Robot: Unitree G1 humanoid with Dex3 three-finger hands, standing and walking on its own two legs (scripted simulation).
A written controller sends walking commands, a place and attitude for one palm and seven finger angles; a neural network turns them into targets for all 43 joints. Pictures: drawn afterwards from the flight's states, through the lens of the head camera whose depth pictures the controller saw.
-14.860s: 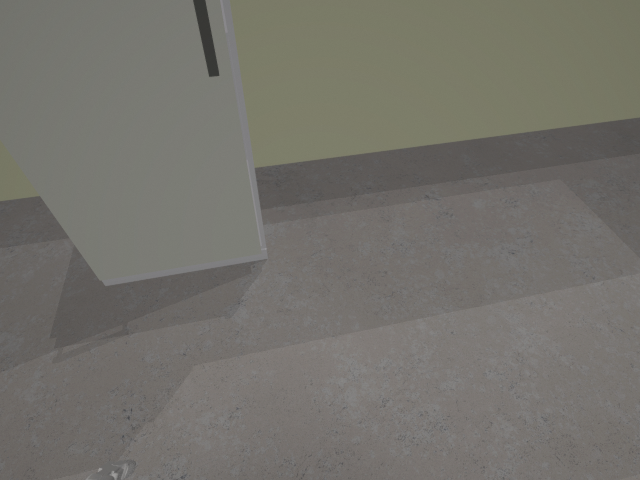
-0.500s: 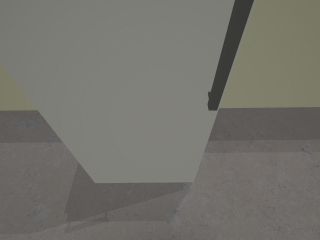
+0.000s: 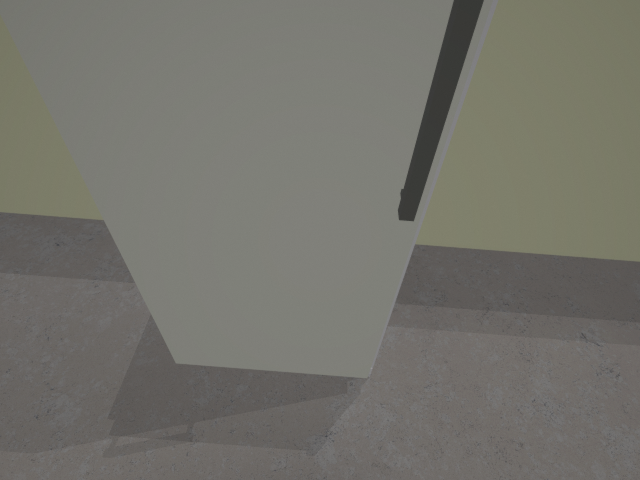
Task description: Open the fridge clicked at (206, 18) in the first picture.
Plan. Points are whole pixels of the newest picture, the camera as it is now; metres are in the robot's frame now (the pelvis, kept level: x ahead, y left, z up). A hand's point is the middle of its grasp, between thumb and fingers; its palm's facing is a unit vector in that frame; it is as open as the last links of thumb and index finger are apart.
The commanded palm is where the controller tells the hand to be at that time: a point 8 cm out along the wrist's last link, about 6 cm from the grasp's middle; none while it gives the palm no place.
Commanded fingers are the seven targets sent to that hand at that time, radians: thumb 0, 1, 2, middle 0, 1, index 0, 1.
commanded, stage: come to a stop and stand still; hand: right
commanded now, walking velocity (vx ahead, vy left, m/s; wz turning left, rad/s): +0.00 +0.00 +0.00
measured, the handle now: (434, 99) +0.52 -0.10 +0.24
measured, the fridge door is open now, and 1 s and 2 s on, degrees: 0 0 0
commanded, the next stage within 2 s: look again from close up in 0.68 s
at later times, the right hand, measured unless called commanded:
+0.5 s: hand out of the picture +0.03 -0.19 -0.17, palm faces -0.03 +0.97 -0.24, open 7.4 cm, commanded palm none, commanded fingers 0.00 -0.90 -0.90 0.20 0.30 0.20 0.30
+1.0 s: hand out of the picture +0.08 -0.19 -0.16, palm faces -0.01 +0.96 -0.29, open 7.4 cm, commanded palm none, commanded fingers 0.00 -0.90 -0.90 0.20 0.30 0.20 0.30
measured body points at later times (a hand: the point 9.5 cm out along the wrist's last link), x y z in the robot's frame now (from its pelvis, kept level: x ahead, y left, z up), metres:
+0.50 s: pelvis +0.01 +0.01 +0.00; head +0.03 +0.00 +0.45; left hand +0.04 +0.26 -0.15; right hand +0.03 -0.24 -0.15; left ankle -0.01 +0.13 -0.74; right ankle +0.02 -0.09 -0.74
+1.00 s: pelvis +0.03 +0.03 +0.01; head +0.04 +0.03 +0.46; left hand +0.09 +0.29 -0.14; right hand +0.08 -0.24 -0.14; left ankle -0.01 +0.13 -0.74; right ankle +0.02 -0.09 -0.74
